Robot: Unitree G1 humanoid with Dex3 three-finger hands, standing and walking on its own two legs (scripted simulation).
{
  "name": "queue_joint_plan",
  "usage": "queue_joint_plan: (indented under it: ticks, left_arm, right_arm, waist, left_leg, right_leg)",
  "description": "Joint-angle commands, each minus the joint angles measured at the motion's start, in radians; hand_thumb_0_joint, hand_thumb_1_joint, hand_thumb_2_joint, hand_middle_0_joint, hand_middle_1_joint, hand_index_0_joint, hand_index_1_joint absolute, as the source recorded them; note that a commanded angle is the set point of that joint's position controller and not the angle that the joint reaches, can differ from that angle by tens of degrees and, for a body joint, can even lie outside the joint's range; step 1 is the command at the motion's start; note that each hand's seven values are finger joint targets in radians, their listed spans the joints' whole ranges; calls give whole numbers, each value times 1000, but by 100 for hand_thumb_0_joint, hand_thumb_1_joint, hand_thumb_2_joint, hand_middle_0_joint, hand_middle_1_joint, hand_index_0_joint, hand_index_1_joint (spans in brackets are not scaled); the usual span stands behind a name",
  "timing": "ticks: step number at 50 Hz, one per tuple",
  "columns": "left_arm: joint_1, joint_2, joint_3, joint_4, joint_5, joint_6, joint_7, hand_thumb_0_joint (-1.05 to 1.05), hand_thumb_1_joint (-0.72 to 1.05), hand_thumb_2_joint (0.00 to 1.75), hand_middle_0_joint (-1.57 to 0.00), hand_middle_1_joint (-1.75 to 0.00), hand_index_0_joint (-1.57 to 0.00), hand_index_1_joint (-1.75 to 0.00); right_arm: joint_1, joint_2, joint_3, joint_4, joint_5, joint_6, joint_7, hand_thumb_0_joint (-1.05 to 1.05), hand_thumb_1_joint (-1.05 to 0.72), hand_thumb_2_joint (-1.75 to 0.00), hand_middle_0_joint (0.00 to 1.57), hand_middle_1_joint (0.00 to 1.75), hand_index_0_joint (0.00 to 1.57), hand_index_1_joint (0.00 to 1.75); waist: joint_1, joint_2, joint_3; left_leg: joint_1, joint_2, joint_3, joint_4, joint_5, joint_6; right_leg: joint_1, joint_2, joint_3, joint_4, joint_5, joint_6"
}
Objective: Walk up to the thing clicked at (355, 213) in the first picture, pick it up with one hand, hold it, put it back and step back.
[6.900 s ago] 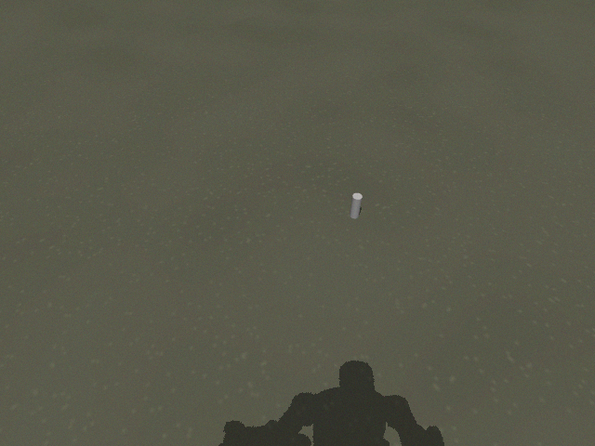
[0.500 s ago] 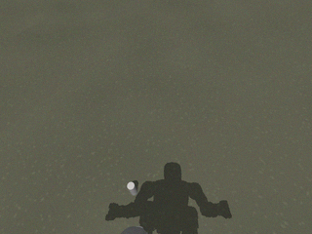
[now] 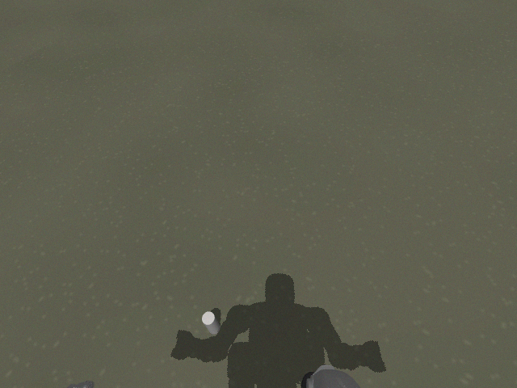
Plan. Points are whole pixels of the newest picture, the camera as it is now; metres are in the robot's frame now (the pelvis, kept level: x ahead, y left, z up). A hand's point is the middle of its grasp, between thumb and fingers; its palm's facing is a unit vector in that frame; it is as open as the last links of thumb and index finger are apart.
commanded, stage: walk up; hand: left
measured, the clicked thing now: (211, 323) +0.40 +0.21 -0.68
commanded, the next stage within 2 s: none
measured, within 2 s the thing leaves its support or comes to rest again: neither
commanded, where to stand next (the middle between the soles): +0.06 +0.01 m, yaw -1 degrees
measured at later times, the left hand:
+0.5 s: hand out of the picture +0.00 +0.32 -0.12, palm faces +0.06 -0.94 -0.32, open 7.4 cm
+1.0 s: hand out of the picture +0.12 +0.24 -0.09, palm faces -0.03 -0.91 -0.41, open 7.4 cm
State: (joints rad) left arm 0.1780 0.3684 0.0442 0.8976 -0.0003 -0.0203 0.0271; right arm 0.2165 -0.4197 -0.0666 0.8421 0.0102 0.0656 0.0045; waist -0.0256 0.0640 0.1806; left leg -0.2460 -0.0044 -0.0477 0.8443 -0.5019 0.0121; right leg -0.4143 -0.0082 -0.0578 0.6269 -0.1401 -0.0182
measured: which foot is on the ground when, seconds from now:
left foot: up 0.00-0.24, down 0.26-0.78, up 0.80-1.00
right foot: down 0.00-0.30, up 0.32-0.72, down 0.74-1.00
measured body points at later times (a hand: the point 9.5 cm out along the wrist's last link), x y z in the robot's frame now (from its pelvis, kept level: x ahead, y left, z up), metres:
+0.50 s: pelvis -0.05 +0.03 +0.03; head -0.06 +0.07 +0.48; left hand +0.00 +0.37 -0.10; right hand -0.06 -0.31 -0.05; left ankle -0.09 +0.15 -0.71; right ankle +0.07 -0.13 -0.61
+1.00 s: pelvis +0.08 -0.02 +0.03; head +0.09 -0.06 +0.48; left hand +0.12 +0.29 -0.06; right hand +0.16 -0.32 -0.11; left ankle +0.14 +0.14 -0.65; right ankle +0.07 -0.14 -0.71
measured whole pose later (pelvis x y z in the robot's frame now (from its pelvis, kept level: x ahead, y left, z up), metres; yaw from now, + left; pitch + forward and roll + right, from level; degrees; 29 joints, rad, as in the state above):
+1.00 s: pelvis +0.08 -0.02 +0.03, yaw -2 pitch -3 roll +0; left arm 0.33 0.35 0.02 0.87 0.00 -0.08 -0.03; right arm 0.26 -0.40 -0.03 0.83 0.01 -0.02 0.04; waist 0.02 0.10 0.10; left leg -0.49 0.03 -0.08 0.97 -0.31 0.01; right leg -0.15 0.00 -0.01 0.46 -0.25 -0.02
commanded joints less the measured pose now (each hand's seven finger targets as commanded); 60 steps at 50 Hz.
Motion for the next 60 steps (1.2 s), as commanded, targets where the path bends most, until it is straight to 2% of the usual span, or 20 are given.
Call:
queue_joint_plan:
  ticks: [1,6,11,13,14,15,16,17,20,22,31,36,37,39,40,44,51,57,59,60]
  left_arm:
    - [8,321,89,-114,16,-12,35,0,90,90,-20,-30,-20,-30]
    - [-71,244,86,-145,33,13,37,0,90,90,-20,-30,-20,-30]
    - [-115,268,100,-161,72,58,5,0,90,90,-20,-30,-20,-30]
    - [-72,263,95,-138,48,87,-9,0,90,90,-20,-30,-20,-30]
    - [-37,206,75,-140,40,97,-10,0,90,90,-20,-30,-20,-30]
    - [-50,163,73,-178,40,70,-34,0,90,90,-20,-30,-20,-30]
    - [-294,281,109,-206,50,48,-32,0,90,90,-20,-30,-20,-30]
    - [-313,330,119,-182,44,36,-40,0,90,90,-20,-30,-20,-30]
    - [27,281,117,-36,7,22,-70,0,90,90,-20,-30,-20,-30]
    - [84,267,117,-15,18,29,-81,0,90,90,-20,-30,-20,-30]
    - [-55,246,72,-82,10,-9,-106,0,90,90,-20,-30,-20,-30]
    - [174,237,79,8,12,-41,-87,0,90,90,-20,-30,-20,-30]
    - [261,297,97,29,20,-56,-72,0,90,90,-20,-30,-20,-30]
    - [336,419,124,6,17,-70,-49,0,90,90,-20,-30,-20,-30]
    - [298,436,119,-10,10,-71,-52,0,90,90,-20,-30,-20,-30]
    - [182,302,81,-56,-20,-81,-39,0,90,90,-20,-30,-20,-30]
    - [142,230,44,-109,1,-79,-10,0,90,90,-20,-30,-20,-30]
    - [94,222,22,-127,-27,-40,4,0,90,90,-20,-30,-20,-30]
    - [157,165,9,-121,-48,-28,9,0,90,90,-20,-30,-20,-30]
    - [194,189,15,-89,-48,-4,18,0,90,90,-20,-30,-20,-30]
  right_arm:
    - [136,-187,-58,-57,0,34,-30,0,-90,-90,20,30,20,30]
    - [166,-192,-65,-37,-11,27,-16,0,-90,-90,20,30,20,30]
    - [209,-198,-44,28,-12,-32,-13,0,-90,-90,20,30,20,30]
    - [250,-196,-51,83,-32,-46,-15,0,-90,-90,20,30,20,30]
    - [217,-225,-59,76,-53,-53,-17,0,-90,-90,20,30,20,30]
    - [311,-350,-92,51,-72,-74,-8,0,-90,-90,20,30,20,30]
    - [180,-453,-111,30,-55,-89,-11,0,-90,-90,20,30,20,30]
    - [59,-438,-102,12,-53,-107,-19,0,-90,-90,20,30,20,30]
    - [-4,-273,-57,22,-64,-153,-24,0,-90,-90,20,30,20,30]
    - [39,-250,-68,36,-56,-162,-13,0,-90,-90,20,30,20,30]
    - [116,-261,-66,-2,-34,-148,5,0,-90,-90,20,30,20,30]
    - [142,-237,-49,-34,-40,-123,10,0,-90,-90,20,30,20,30]
    - [207,-189,-29,-40,-29,-119,10,0,-90,-90,20,30,20,30]
    - [199,-150,-3,-94,-7,-122,13,0,-90,-90,20,30,20,30]
    - [127,-232,-29,-90,-12,-118,-1,0,-90,-90,20,30,20,30]
    - [185,-189,-27,-39,9,-113,16,0,-90,-90,20,30,20,30]
    - [81,-114,-18,-40,-10,-91,19,0,-90,-90,20,30,20,30]
    - [86,-152,-37,-1,-32,-105,-1,0,-90,-90,20,30,20,30]
    - [71,-227,-51,-31,-36,-111,-10,0,-90,-90,20,30,20,30]
    - [26,-222,-41,-34,-17,-109,-9,0,-90,-90,20,30,20,30]
  waist:
    - [23,-222,-241]
    - [26,-227,-310]
    - [42,-420,-336]
    - [26,-296,-266]
    - [28,-100,-173]
    - [-62,273,-146]
    - [-116,225,72]
    - [-62,100,168]
    - [79,-24,20]
    - [62,62,-62]
    - [-39,156,-13]
    - [62,42,-128]
    - [80,-128,-209]
    - [102,-330,-212]
    - [107,-230,-149]
    - [10,-222,-75]
    - [34,-255,-96]
    - [5,-103,-212]
    - [21,84,-305]
    - [37,123,-322]
  left_leg:
    - [-156,-54,-139,500,-135,-6]
    - [-190,-70,-108,500,7,-33]
    - [-102,-34,108,-102,-109,-28]
    - [79,-48,115,-334,65,-7]
    - [96,7,-74,-417,-55,23]
    - [159,284,-632,-647,-696,117]
    - [-139,451,-945,-884,-973,214]
    - [-245,479,-924,-915,-890,223]
    - [89,225,-311,-657,-96,54]
    - [163,182,-195,-630,-36,74]
    - [184,245,-97,-661,21,160]
    - [134,205,12,-265,415,155]
    - [41,133,63,-9,392,125]
    - [-402,-70,33,290,-35,50]
    - [-372,-2,-68,345,-69,48]
    - [-279,49,-77,237,146,33]
    - [-120,53,46,-89,312,-18]
    - [142,31,24,-352,645,43]
    - [247,302,-294,-393,959,184]
    - [170,352,-356,-403,863,271]
  right_leg:
    - [164,-422,523,-255,317,-261]
    - [146,-258,255,-234,-165,-177]
    - [183,-228,203,-208,-499,-150]
    - [-16,-189,180,-88,-551,-100]
    - [-215,-118,146,112,-583,-60]
    - [-565,100,21,505,-559,-17]
    - [-640,26,274,543,-446,12]
    - [-562,-18,326,553,-304,20]
    - [-442,40,265,516,-69,15]
    - [-339,50,205,504,-59,27]
    - [-184,-42,128,84,-52,42]
    - [228,-11,18,-206,-138,-8]
    - [411,9,54,-229,-165,-11]
    - [579,-370,750,-386,-274,-166]
    - [436,-438,827,-380,-222,-260]
    - [282,-218,303,-336,161,-130]
    - [156,-175,76,-247,583,-151]
    - [109,-128,111,52,314,-66]
    - [27,44,92,266,-236,-9]
    - [89,35,126,351,-499,-16]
